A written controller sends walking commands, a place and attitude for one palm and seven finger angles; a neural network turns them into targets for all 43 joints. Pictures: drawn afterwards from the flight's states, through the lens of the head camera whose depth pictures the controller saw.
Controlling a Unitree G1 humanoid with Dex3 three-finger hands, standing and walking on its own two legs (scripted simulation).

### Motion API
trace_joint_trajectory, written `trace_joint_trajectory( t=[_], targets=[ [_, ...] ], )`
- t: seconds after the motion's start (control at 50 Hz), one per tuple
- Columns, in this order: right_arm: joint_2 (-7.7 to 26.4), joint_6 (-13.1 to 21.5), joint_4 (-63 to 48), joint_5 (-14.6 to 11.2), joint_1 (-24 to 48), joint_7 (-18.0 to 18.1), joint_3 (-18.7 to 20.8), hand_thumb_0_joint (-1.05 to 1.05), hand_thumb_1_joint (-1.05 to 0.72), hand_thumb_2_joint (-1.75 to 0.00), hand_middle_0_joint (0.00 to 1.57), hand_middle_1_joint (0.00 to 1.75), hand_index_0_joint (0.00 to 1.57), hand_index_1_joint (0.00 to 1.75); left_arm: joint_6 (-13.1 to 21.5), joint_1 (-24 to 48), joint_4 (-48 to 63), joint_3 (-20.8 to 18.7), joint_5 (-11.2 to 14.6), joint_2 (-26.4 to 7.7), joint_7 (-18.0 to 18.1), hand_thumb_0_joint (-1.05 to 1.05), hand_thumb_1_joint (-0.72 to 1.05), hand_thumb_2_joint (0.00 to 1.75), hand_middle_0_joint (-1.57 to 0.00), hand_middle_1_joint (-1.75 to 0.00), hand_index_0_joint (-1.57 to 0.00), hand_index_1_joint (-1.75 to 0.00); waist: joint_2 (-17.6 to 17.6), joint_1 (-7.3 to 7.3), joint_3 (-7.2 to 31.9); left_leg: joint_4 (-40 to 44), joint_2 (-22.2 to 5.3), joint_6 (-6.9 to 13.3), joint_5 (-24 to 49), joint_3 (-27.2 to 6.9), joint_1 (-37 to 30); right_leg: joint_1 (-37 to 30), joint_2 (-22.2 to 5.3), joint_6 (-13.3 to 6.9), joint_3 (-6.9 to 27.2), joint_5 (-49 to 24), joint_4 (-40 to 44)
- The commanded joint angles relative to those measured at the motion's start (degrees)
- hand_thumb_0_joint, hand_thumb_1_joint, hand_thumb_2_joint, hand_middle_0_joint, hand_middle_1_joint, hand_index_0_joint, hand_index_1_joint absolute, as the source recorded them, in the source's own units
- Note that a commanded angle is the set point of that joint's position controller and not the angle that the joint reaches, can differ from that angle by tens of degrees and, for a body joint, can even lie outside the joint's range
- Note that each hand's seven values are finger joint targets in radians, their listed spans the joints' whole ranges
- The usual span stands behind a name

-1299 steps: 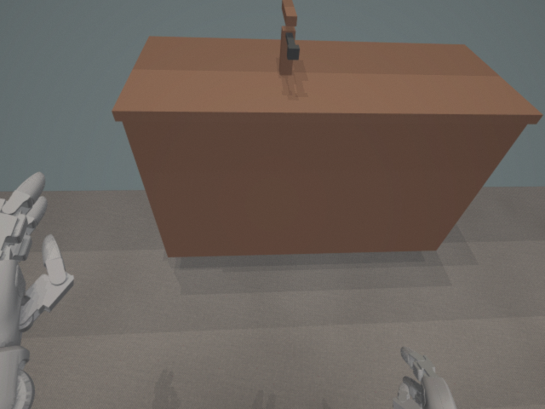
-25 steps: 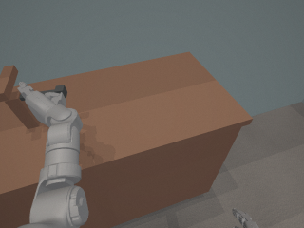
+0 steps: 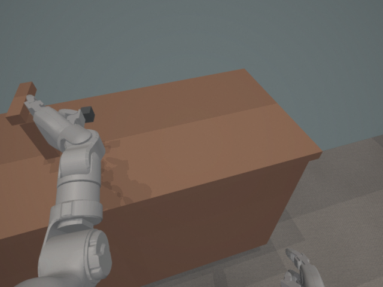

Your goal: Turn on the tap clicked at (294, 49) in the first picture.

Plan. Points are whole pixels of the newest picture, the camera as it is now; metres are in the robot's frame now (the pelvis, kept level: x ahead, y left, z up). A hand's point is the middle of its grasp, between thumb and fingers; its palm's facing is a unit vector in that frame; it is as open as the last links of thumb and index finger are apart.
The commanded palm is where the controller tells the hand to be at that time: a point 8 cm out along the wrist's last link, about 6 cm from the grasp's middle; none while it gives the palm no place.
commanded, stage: lift the hand up off the lever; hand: left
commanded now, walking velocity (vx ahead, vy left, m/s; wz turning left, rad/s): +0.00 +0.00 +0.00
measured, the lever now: (87, 114) +0.46 +0.31 +0.12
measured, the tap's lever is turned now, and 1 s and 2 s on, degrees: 83 83 83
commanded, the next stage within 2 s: draw the hand back beside the body in 0.64 s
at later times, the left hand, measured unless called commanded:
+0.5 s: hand (81, 107) +0.41 +0.27 +0.19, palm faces +0.83 -0.56 -0.02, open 7.8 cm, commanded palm +0.35 +0.28 +0.20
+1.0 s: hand (97, 122) +0.37 +0.22 +0.19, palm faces +0.41 -0.91 -0.09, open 7.7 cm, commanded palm +0.31 +0.28 +0.19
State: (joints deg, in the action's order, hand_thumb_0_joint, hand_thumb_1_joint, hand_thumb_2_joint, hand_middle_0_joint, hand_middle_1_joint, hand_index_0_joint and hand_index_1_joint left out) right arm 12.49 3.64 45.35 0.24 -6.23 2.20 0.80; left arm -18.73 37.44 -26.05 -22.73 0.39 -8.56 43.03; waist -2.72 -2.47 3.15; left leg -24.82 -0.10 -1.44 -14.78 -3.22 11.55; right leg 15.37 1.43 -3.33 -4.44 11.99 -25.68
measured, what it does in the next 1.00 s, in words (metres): stands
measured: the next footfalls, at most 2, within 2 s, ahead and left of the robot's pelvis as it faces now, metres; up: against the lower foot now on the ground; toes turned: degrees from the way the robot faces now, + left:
none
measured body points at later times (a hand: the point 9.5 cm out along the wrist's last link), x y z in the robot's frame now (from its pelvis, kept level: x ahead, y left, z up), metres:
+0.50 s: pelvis +0.02 +0.01 +0.00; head +0.01 -0.02 +0.45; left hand +0.36 +0.30 +0.20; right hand +0.20 -0.22 -0.11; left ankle -0.02 +0.14 -0.74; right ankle +0.02 -0.08 -0.74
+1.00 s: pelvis +0.02 +0.01 +0.00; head -0.01 -0.02 +0.45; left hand +0.34 +0.27 +0.19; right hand +0.20 -0.23 -0.09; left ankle -0.02 +0.14 -0.74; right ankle +0.02 -0.08 -0.74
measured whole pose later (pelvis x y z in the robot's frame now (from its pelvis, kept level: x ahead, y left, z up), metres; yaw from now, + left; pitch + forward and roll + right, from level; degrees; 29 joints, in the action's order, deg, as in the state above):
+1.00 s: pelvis +0.02 +0.01 +0.00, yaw -3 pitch -3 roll +0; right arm 13.2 -2.1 39.1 -2.5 -7.2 4.9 -0.7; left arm -19.9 13.6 -0.4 -15.5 7.7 -14.6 12.1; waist -3.3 -1.3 2.1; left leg -21.2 -0.7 -0.7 -16.0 -0.6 2.5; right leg 7.8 2.2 -2.7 -1.9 13.0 -23.3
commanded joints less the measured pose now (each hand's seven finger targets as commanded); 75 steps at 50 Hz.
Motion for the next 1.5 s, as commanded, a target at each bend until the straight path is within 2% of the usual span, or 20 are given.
trace_joint_trajectory(
  t=[0.0, 0.1, 0.16, 0.3, 0.42, 0.58, 0.72, 0.74, 0.76, 0.8, 0.86, 0.92, 0.94, 0.98, 1.02, 1.1, 1.2, 1.28, 1.4, 1.48],
  targets=[
    [6.5, 2.4, -8.1, -0.5, 7.5, 0.8, 1.7, 0.00, -0.90, -0.90, 0.20, 0.30, 0.20, 0.30, 3.1, 26.1, 11.4, 0.9, -1.4, -12.9, -0.5, 0.00, 0.90, 0.90, -0.15, -0.15, -0.15, -0.15, 3.5, 0.35, 14.9, 2.7, 0.8, 2.1, 10.6, 3.5, 1.4, -11.7, -2.8, 2.6, 2.3, -6.3, 4.4],
    [6.5, 2.0, -8.5, -0.5, 7.2, 0.6, 1.9, 0.00, -0.90, -0.90, 0.20, 0.30, 0.20, 0.30, 2.4, 25.1, 13.7, 0.1, -1.2, -13.4, -0.6, 0.00, 0.90, 0.90, -0.15, -0.15, -0.15, -0.15, 1.9, -0.48, 17.6, 2.6, 0.8, 1.7, 16.3, 3.7, -0.3, -14.3, -2.8, 2.2, 1.8, -12.9, 3.0],
    [6.2, 2.1, -8.8, -0.6, 7.6, 0.3, 1.8, 0.00, -0.90, -0.90, 0.20, 0.30, 0.20, 0.30, 1.7, 25.5, 15.9, 2.9, -1.0, -10.3, -0.8, 0.00, 0.90, 0.90, -0.15, -0.15, -0.15, -0.15, 2.1, -0.10, 16.8, 2.6, 0.5, 1.6, 17.5, 3.9, -1.1, -14.1, -2.7, 2.1, 1.5, -13.9, 3.0],
    [6.5, 1.8, -8.8, -0.7, 8.7, 0.4, 1.9, 0.00, -0.90, -0.90, 0.20, 0.30, 0.20, 0.30, 1.0, 25.0, 18.8, 0.2, -0.5, -13.3, -0.8, 0.00, 0.90, 0.90, -0.15, -0.15, -0.15, -0.15, 1.6, -1.15, 17.5, 3.3, 0.2, 1.2, 19.8, 3.7, -2.4, -15.6, -2.6, 1.9, 1.2, -14.8, 3.0],
    [6.2, 1.4, -8.8, -0.9, 9.7, 0.0, 1.6, 0.00, -0.90, -0.90, 0.20, 0.30, 0.20, 0.30, -1.1, 24.5, 19.6, 3.5, -0.4, -9.5, -1.3, 0.00, 0.90, 0.90, -0.15, -0.15, -0.15, -0.15, 0.8, -0.93, 16.1, 3.6, 0.0, 0.6, 21.4, 3.9, -3.4, -15.2, -2.5, 1.6, 0.8, -15.4, 3.2],
    [6.0, 0.9, -8.7, -1.0, 10.2, -0.1, 1.3, 0.00, -0.90, -0.90, 0.20, 0.30, 0.20, 0.30, -2.4, 22.5, 17.9, 2.6, 0.3, -9.4, -1.1, 0.00, 0.90, 0.90, -0.15, -0.15, -0.15, -0.15, 5.3, -1.14, 15.7, 3.4, 0.2, 1.0, 20.7, 4.1, -2.9, -15.9, -2.6, 2.2, 0.8, -16.4, 3.7],
    [5.7, 1.1, -8.3, -0.7, 10.7, -0.1, 1.2, 0.00, -0.90, -0.90, 0.20, 0.30, 0.20, 0.30, -1.0, 28.8, 19.5, 3.6, -1.3, -10.3, -0.8, 0.00, 0.90, 0.90, -0.15, -0.15, -0.15, -0.15, 0.4, -0.77, 17.1, 3.2, 0.1, 0.7, 20.0, 3.8, -3.7, -14.5, -2.7, 1.8, 1.3, -14.1, 3.6],
    [7.4, -0.5, -8.7, -0.9, 6.7, 1.1, 1.6, 0.00, -0.90, -0.90, 0.20, 0.30, 0.20, 0.30, 0.2, 23.9, 26.6, 12.3, -3.0, -8.0, -9.8, 0.00, 0.90, 0.90, -0.15, -0.15, -0.15, -0.15, 4.9, 2.86, 18.7, 1.6, 0.1, 2.3, 22.7, 4.4, -7.9, -15.8, -2.2, 1.8, 2.9, -21.9, 0.9],
    [7.1, -1.1, -10.1, -1.3, 6.1, 1.9, 2.1, 0.00, -0.90, -0.90, 0.20, 0.30, 0.20, 0.30, 0.3, 19.9, 27.3, 7.6, -2.1, -12.2, -13.8, 0.00, 0.90, 0.90, -0.15, -0.16, -0.15, -0.16, 4.0, 1.50, 20.3, 1.5, 0.2, 2.9, 24.9, 4.7, -8.6, -17.6, -2.0, 1.6, 2.8, -25.9, 0.7],
    [6.5, -2.1, -12.3, -1.8, 6.8, 3.0, 1.7, 0.00, -0.90, -0.90, 0.20, 0.30, 0.20, 0.30, 0.7, 13.3, 32.9, 6.6, -0.7, -13.8, -18.8, 0.00, 0.90, 0.90, -0.15, -0.16, -0.15, -0.16, 0.5, -0.32, 22.3, 1.9, 0.5, 2.9, 28.1, 4.7, -9.9, -21.2, -2.0, 1.6, 3.1, -29.7, 0.2],
    [6.3, -3.1, -14.7, -3.1, 7.2, 3.7, 0.4, 0.00, -0.90, -0.90, 0.20, 0.30, 0.20, 0.30, -0.2, -1.9, 34.5, 7.7, 2.6, -13.7, -28.5, 0.00, 0.90, 0.90, -0.16, -0.17, -0.16, -0.17, 5.0, -0.72, 15.5, 2.9, -0.1, 2.9, 27.7, 4.3, -8.1, -20.9, -1.8, 1.7, 2.6, -31.0, 1.1],
    [5.7, -3.1, -16.8, -4.4, 10.9, 4.4, -0.9, 0.00, -0.90, -0.90, 0.20, 0.30, 0.20, 0.30, -4.6, -10.8, 36.8, 0.4, 8.3, -16.0, -30.0, 0.00, 0.90, 0.90, -0.16, -0.18, -0.16, -0.18, 6.2, -3.53, 10.7, 4.3, 0.2, 2.7, 23.0, 4.1, -4.6, -20.7, -1.4, 2.0, 2.1, -25.9, 2.9],
    [6.6, -2.8, -16.3, -2.0, 6.0, 2.6, -0.1, 0.00, -0.90, -0.90, 0.20, 0.30, 0.20, 0.30, 3.5, -20.1, 33.0, -3.7, 6.3, -28.5, -31.7, 0.00, 0.90, 0.90, -0.16, -0.18, -0.16, -0.18, 7.2, -1.28, 4.8, 4.0, -0.6, 3.0, 20.6, 4.0, -4.0, -17.9, -3.4, 3.1, 3.7, -29.1, 3.1],
    [5.8, -2.3, -17.2, -2.1, 6.7, 1.8, -0.2, 0.00, -0.90, -0.90, 0.20, 0.30, 0.20, 0.30, 10.5, -23.7, 33.6, -2.5, 6.5, -26.5, -33.9, 0.00, 0.90, 0.90, -0.16, -0.19, -0.16, -0.19, 7.9, -1.82, 5.0, 4.5, -0.7, 3.1, 19.3, 4.0, -1.8, -18.7, -3.3, 2.6, 4.2, -26.4, 2.9],
    [5.6, -0.9, -17.9, -2.1, 7.2, 1.7, 0.1, 0.00, -0.90, -0.90, 0.20, 0.30, 0.20, 0.30, 16.0, -15.5, 42.9, -2.6, 5.7, -29.4, -34.7, 0.00, 0.90, 0.90, -0.16, -0.19, -0.16, -0.19, -1.9, -1.11, 6.8, 4.7, -0.3, 2.8, 18.8, 4.4, -4.8, -18.0, -3.3, 2.0, 4.8, -22.0, 4.3],
    [5.9, 3.2, -18.1, -2.0, 6.5, 1.6, 0.1, 0.00, -0.90, -0.90, 0.20, 0.30, 0.20, 0.30, 22.8, -6.9, 51.6, 3.5, 4.4, -26.1, -34.4, 0.00, 0.90, 0.90, -0.17, -0.21, -0.17, -0.21, -9.4, 1.10, 9.0, 5.1, -0.4, 2.5, 17.5, 3.7, -11.0, -14.4, -2.9, 1.3, 4.3, -15.7, 6.3],
    [6.5, 5.2, -16.3, -2.2, 5.5, 1.9, 0.3, 0.00, -0.90, -0.90, 0.20, 0.30, 0.20, 0.30, 25.3, -12.6, 42.2, 10.2, 3.9, -18.4, -33.9, 0.00, 0.90, 0.90, -0.17, -0.22, -0.17, -0.22, -0.5, 2.26, 4.1, 7.2, -0.2, 3.2, 9.7, 2.8, -11.2, -11.1, -1.8, 1.5, 3.4, -6.7, 9.0],
    [6.5, 3.4, -15.6, -2.3, 5.6, 1.9, 0.3, 0.00, -0.90, -0.90, 0.20, 0.30, 0.20, 0.30, 25.9, -23.0, 34.0, 6.6, 4.6, -20.2, -34.7, 0.00, 0.90, 0.90, -0.18, -0.23, -0.18, -0.23, 8.1, 0.86, -0.7, 8.3, 0.1, 3.8, 3.0, 2.9, -6.4, -10.6, -2.0, 2.0, 3.6, 0.8, 10.9],
    [5.4, 2.4, -18.0, -2.0, 7.2, 1.1, -0.1, 0.00, -0.90, -0.90, 0.20, 0.30, 0.20, 0.30, 28.3, -30.9, 43.8, -0.6, 4.9, -25.2, -36.1, 0.00, 0.90, 0.90, -0.18, -0.25, -0.18, -0.25, -3.6, -1.46, 4.2, 9.1, -0.2, 2.5, 6.6, 2.4, -5.7, -16.6, -2.4, 0.9, 4.0, -3.7, 9.8],
    [5.1, 3.6, -19.1, -1.4, 7.1, 0.9, 0.0, 0.00, -0.90, -0.90, 0.20, 0.30, 0.20, 0.30, 29.2, -33.3, 50.4, -0.1, 4.6, -24.3, -35.8, 0.00, 0.90, 0.90, -0.19, -0.26, -0.19, -0.26, -2.5, -1.07, 4.0, 8.8, -0.7, 2.4, 7.8, 2.3, -6.6, -16.4, -2.3, 0.8, 3.9, -4.8, 10.2]
  ],
)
